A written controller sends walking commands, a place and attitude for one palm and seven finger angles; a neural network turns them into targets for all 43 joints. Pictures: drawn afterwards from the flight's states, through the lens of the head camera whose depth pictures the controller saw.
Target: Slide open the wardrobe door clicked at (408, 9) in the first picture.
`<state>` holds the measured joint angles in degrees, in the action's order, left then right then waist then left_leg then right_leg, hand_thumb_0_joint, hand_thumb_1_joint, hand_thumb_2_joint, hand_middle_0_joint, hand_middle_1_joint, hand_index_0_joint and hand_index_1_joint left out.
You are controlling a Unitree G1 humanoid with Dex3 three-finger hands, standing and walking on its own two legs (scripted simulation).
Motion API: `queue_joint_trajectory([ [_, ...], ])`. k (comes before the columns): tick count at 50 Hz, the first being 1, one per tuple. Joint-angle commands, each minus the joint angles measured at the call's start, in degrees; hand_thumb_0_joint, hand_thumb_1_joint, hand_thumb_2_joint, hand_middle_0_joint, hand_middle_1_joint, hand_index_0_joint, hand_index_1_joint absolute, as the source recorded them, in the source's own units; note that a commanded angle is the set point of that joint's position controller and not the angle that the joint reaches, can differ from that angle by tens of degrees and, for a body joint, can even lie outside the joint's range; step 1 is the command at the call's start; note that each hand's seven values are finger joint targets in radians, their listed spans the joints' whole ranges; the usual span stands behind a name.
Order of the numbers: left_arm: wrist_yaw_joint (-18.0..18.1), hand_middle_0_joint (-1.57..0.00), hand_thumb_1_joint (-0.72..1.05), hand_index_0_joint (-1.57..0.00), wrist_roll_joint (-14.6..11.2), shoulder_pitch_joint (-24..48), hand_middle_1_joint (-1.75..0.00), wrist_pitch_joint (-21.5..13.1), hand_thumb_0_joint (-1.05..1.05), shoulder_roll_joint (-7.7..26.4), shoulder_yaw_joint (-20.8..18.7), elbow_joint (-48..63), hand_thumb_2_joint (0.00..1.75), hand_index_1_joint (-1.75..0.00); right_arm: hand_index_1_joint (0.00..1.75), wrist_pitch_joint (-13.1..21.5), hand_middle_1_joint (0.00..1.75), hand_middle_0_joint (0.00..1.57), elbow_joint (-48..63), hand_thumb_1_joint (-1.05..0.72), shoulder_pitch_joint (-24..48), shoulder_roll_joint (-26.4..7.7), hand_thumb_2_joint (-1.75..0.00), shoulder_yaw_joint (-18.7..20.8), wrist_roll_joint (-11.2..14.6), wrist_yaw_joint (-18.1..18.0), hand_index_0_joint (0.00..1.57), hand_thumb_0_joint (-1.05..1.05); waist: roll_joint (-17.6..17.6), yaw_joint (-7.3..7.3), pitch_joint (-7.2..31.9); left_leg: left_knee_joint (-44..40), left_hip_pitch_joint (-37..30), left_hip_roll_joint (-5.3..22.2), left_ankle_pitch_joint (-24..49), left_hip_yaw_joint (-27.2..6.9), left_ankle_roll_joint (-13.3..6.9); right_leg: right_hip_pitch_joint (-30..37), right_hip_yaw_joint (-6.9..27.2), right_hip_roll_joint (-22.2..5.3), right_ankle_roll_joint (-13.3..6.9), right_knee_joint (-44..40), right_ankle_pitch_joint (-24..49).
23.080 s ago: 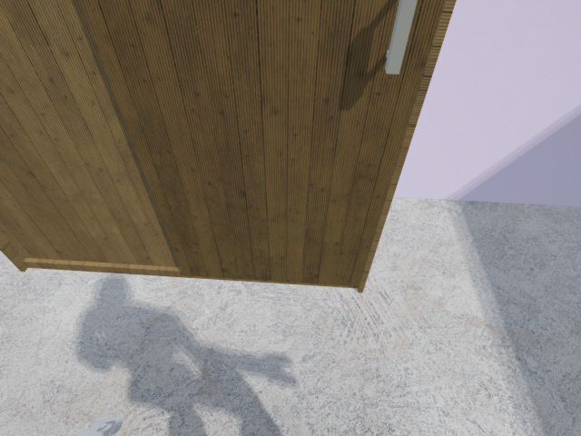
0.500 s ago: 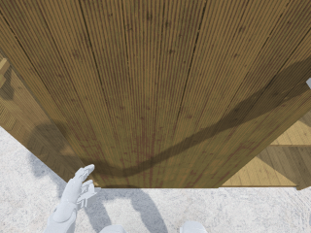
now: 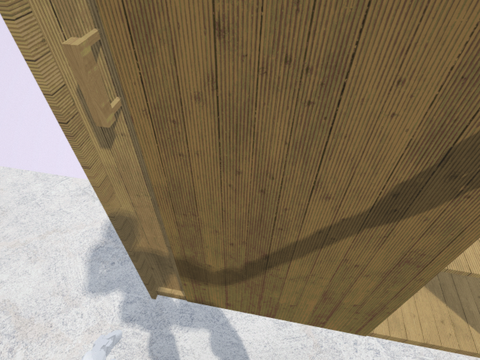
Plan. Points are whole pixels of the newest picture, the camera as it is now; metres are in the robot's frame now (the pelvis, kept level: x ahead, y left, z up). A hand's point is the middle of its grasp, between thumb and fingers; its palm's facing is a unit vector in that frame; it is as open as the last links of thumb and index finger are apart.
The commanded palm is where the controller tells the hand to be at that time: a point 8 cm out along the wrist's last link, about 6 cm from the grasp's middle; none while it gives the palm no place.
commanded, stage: stop walking and hold the door there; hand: right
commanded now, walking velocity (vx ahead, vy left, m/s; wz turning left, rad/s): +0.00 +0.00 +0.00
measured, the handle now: out of the picture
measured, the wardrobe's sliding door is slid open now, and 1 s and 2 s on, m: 0.53 0.53 0.53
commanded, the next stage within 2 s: loosen the grip on the handle in 1.82 s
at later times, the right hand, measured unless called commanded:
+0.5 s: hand out of the picture +0.34 -0.35 +0.22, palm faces +0.62 +0.76 -0.19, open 6.1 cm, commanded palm +0.30 -0.36 +0.20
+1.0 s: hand out of the picture +0.34 -0.34 +0.22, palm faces +0.43 +0.89 -0.13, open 6.1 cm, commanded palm +0.30 -0.37 +0.20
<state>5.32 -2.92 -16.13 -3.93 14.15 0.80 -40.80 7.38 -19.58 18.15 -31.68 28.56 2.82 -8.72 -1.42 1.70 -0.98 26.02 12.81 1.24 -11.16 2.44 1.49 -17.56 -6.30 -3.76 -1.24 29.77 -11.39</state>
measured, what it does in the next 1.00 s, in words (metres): steps on the spot: left foot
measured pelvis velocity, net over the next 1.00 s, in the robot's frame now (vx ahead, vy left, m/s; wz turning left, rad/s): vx -0.02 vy -0.09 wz -0.04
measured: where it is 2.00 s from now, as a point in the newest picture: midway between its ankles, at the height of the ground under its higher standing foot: outside the picture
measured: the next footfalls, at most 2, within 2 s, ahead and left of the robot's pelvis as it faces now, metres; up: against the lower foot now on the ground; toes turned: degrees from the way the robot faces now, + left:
left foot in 0.92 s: -0.03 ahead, +0.06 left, +0.00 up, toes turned +6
right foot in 1.14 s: +0.05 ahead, -0.31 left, +0.00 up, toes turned -7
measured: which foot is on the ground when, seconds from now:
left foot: down 0.00-0.58, up 0.60-0.90, down 0.92-1.00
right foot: down 0.00-0.90, up 0.92-1.00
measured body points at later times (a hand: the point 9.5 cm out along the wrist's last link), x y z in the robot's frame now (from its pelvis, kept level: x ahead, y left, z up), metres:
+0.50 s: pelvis +0.01 -0.01 -0.01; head +0.02 -0.01 +0.44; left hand +0.18 +0.26 -0.10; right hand +0.31 -0.38 +0.23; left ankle +0.03 +0.14 -0.74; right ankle +0.06 -0.10 -0.73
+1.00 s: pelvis -0.02 -0.09 -0.01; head +0.05 -0.09 +0.43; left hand +0.18 +0.11 -0.12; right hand +0.31 -0.39 +0.22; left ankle -0.07 +0.06 -0.74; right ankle +0.02 -0.18 -0.67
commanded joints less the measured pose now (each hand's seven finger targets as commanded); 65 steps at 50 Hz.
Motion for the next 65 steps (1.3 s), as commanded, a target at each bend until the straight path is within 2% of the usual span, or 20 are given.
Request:
queue_joint_trajectory([
  [1,1.22,-0.2,0.9,-0.2,0.31,5.98,-0.3,-2.5,0.0,10.27,-3.83,7.43,0.9,-0.3,1.4,2.64,1.4,0.45,5.13,-0.9,14.9,-18.37,-0.9,2.83,-1.45,-0.26,0.45,0.0,-2.25,-1.09,7.4,-8.15,3.86,5.45,-10.42,-7.1,-2.43,4.15,7.28,-4.55,-0.47,-7.42,-12.62],
  [14,1.09,-0.2,0.9,-0.2,-0.32,6.79,-0.3,-2.65,0.0,9.26,-3.18,8.34,0.9,-0.3,1.4,3.13,1.4,0.45,9.02,-0.9,16.4,-12.78,-0.9,-2.73,-1.57,0.1,0.45,0.0,-2.7,-1.7,8.06,-4.32,1.53,2.64,-4.53,-4.26,-1.36,4.17,8.98,-6.01,-1.02,-11.15,-11.54],
  [24,0.02,-0.2,0.9,-0.2,0.29,9.43,-0.3,-0.57,0.0,8.58,-3.82,9.48,0.9,-0.3,1.4,3.16,1.4,0.45,12.52,-0.9,17.69,-11.98,-0.9,-3.26,-0.97,0.16,0.45,0.0,12.15,-1.64,8.71,-2.87,-2.27,20.59,21.58,-13.12,-7.19,-0.69,7.59,0.69,1.16,5.12,-7.15],
  [27,0.12,-0.2,0.9,-0.2,0.32,10.83,-0.3,0.09,0.0,8.54,-3.84,10.3,0.9,-0.3,1.4,3.58,1.4,0.45,16.65,-0.9,16.41,-8.63,-0.9,-5.89,-0.85,0.29,0.45,0.0,4.19,-1.29,9.7,5.3,2.37,13.63,14.05,-4.63,-2.69,6.46,8.42,-3.06,-0.74,-4.28,8.59],
  [30,-0.36,-0.2,0.9,-0.2,0.33,11.9,-0.3,-0.7,0.0,8.31,-3.28,12.93,0.9,-0.3,1.4,5.5,1.4,0.45,26.19,-0.9,17.31,-4.82,-0.9,-9.75,-0.5,0.75,0.45,0.0,-15.11,-1.5,12.54,30.01,11.32,2.79,-21.88,0.71,-0.53,9.39,22.81,-14.07,-5.65,-14.22,9.6],
  [34,-0.39,-0.2,0.9,-0.2,0.14,11.12,-0.3,-2.47,0.0,7.92,-3.41,11.66,0.9,-0.3,1.4,4.68,1.4,0.45,30.97,-0.9,19.45,-0.99,-0.9,-13.33,0.16,0.8,0.45,0.0,-5.12,-0.86,14.96,36.56,14.18,3.3,-19.93,1.1,0.15,15.72,15.95,-11.0,-7.47,-8.91,21.37],
  [42,-1.22,-0.2,0.9,-0.2,2.16,14.11,-0.3,-2.65,0.0,6.18,-1.11,12.77,0.9,-0.3,1.4,0.64,1.4,0.45,32.51,-0.9,22.21,-2.54,-0.9,-13.52,1.1,0.81,0.45,0.0,-8.42,-3.16,16.84,9.33,-3.95,2.13,-17.04,6.64,-2.12,8.93,10.19,-4.67,-0.66,-13.85,4.02],
  [44,-2.52,-0.2,0.9,-0.2,2.48,15.29,-0.3,-1.5,0.0,6.14,-0.97,13.55,0.9,-0.3,1.4,0.76,1.4,0.45,30.59,-0.9,20.19,-3.6,-0.9,-12.38,1.24,1.06,0.45,0.0,-0.06,-5.18,14.47,-7.6,-13.89,11.73,-6.69,-1.79,-7.82,-3.21,9.11,-0.46,4.75,3.75,-1.65],
  [45,-3.05,-0.2,0.9,-0.2,2.1,14.84,-0.3,-0.46,0.0,6.1,-1.04,13.58,0.9,-0.3,1.4,1.8,1.4,0.45,29.05,-0.9,20.07,-5.84,-0.9,-11.41,0.81,1.05,0.45,0.0,19.07,-4.87,10.38,-12.96,-14.88,31.63,-1.44,-28.83,-15.29,-18.13,11.32,4.23,4.69,28.44,-16.68],
  [46,-3.03,-0.2,0.9,-0.2,3.03,13.33,-0.3,-0.77,0.0,8.18,-1.06,11.71,0.9,-0.3,1.4,2.06,1.4,0.45,24.65,-0.9,19.22,-6.85,-0.9,-9.06,2.05,0.43,0.45,0.0,12.76,-3.55,8.04,-10.95,-13.69,37.39,14.39,-31.33,-16.73,-26.27,14.45,5.12,5.2,40.9,-18.21],
  [48,-3.37,-0.2,0.9,-0.2,2.01,12.8,-0.3,-1.65,0.0,5.25,-0.82,10.71,0.9,-0.3,1.4,4.54,1.4,0.45,32.55,-0.9,24.52,-0.25,-0.9,-12.99,3.02,0.57,0.45,0.0,16.49,-1.81,10.2,-1.36,-19.87,29.7,27.88,-14.61,-11.32,-29.6,16.33,0.46,4.67,45.71,-13.86],
  [50,-2.7,-0.2,0.9,-0.2,1.98,13.04,-0.3,-0.91,0.0,4.95,-1.16,9.74,0.9,-0.3,1.4,5.79,1.4,0.45,32.15,-0.9,21.67,-3.78,-0.9,-9.08,1.08,0.55,0.45,0.0,13.87,-2.34,8.26,1.8,-14.7,25.6,29.32,-4.17,-5.5,-22.57,11.29,-1.83,3.22,31.1,-14.99],
  [52,-1.98,-0.2,0.9,-0.2,1.41,14.98,-0.3,-0.45,0.0,3.18,-1.85,10.59,0.9,-0.3,1.4,5.83,1.4,0.45,35.01,-0.9,19.8,-1.88,-0.9,-10.02,0.32,1.39,0.45,0.0,11.07,-3.23,8.13,5.87,-9.19,21.1,29.66,1.1,-4.28,-8.46,2.72,1.02,1.6,10.58,-12.93],
  [54,-1.53,-0.2,0.9,-0.2,1.56,13.92,-0.3,-0.44,0.0,2.61,-2.21,10.82,0.9,-0.3,1.4,5.8,1.4,0.45,41.46,-0.9,20.6,3.23,-0.9,-15.18,-0.08,1.96,0.45,0.0,2.38,-0.11,14.9,19.41,1.11,13.47,23.27,6.91,-1.4,14.67,-6.14,6.56,2.38,-0.92,5.37],
  [56,-1.87,-0.2,0.9,-0.2,0.67,12.37,-0.3,-1.97,0.0,5.44,-3.43,13.1,0.9,-0.3,1.4,7.31,1.4,0.45,50.74,-0.9,24.29,11.17,-0.9,-23.1,1.72,2.83,0.45,0.0,-19.02,1.03,21.11,46.24,16.25,1.23,-24.53,3.05,0.95,25.24,25.53,-15.67,-8.12,-4.34,27.77],
  [57,-2.56,-0.2,0.9,-0.2,0.55,11.2,-0.3,-3.25,0.0,5.02,-4.02,12.39,0.9,-0.3,1.4,7.96,1.4,0.45,48.65,-0.9,26.48,13.28,-0.9,-24.99,1.44,3.48,0.45,0.0,-8.66,0.99,18.64,48.72,14.98,0.01,-26.53,-0.76,0.13,17.45,28.93,-16.84,-10.04,-7.27,22.08],
  [58,-2.46,-0.2,0.9,-0.2,0.78,12.64,-0.3,-3.88,0.0,4.76,-3.99,11.01,0.9,-0.3,1.4,7.02,1.4,0.45,46.0,-0.9,22.47,15.3,-0.9,-26.05,1.7,3.96,0.45,0.0,-7.7,0.29,17.78,46.56,15.89,1.92,-24.04,-3.3,0.62,15.18,30.34,-17.62,-10.75,-9.96,8.69],
  [59,-1.57,-0.2,0.9,-0.2,1.14,12.58,-0.3,-3.47,0.0,4.98,-3.94,9.97,0.9,-0.3,1.4,6.01,1.4,0.45,43.65,-0.9,21.25,4.45,-0.9,-15.75,1.24,2.72,0.45,0.0,-8.62,-0.67,16.42,41.57,14.08,3.29,-21.79,-4.66,0.82,11.44,28.87,-17.21,-11.36,-10.24,4.1],
  [63,-1.96,-0.2,0.9,-0.2,1.66,13.47,-0.3,-3.69,0.0,2.91,-1.42,10.6,0.9,-0.3,1.4,5.37,1.4,0.45,46.86,-0.9,27.41,11.01,-0.9,-23.19,0.81,3.44,0.45,0.0,-14.11,-1.21,16.18,12.09,-0.87,-0.25,-14.1,0.12,-0.34,9.01,13.69,-12.13,-5.72,-3.47,12.61],
  [65,-2.26,-0.2,0.9,-0.2,1.63,12.65,-0.3,-3.55,0.0,2.87,-1.37,11.09,0.9,-0.3,1.4,4.87,1.4,0.45,44.02,-0.9,25.79,9.11,-0.9,-21.77,0.09,3.72,0.45,0.0,-7.86,-1.55,16.28,1.06,-7.38,1.77,-2.42,-2.61,-0.95,5.17,9.59,-8.97,-2.61,1.88,8.31],
])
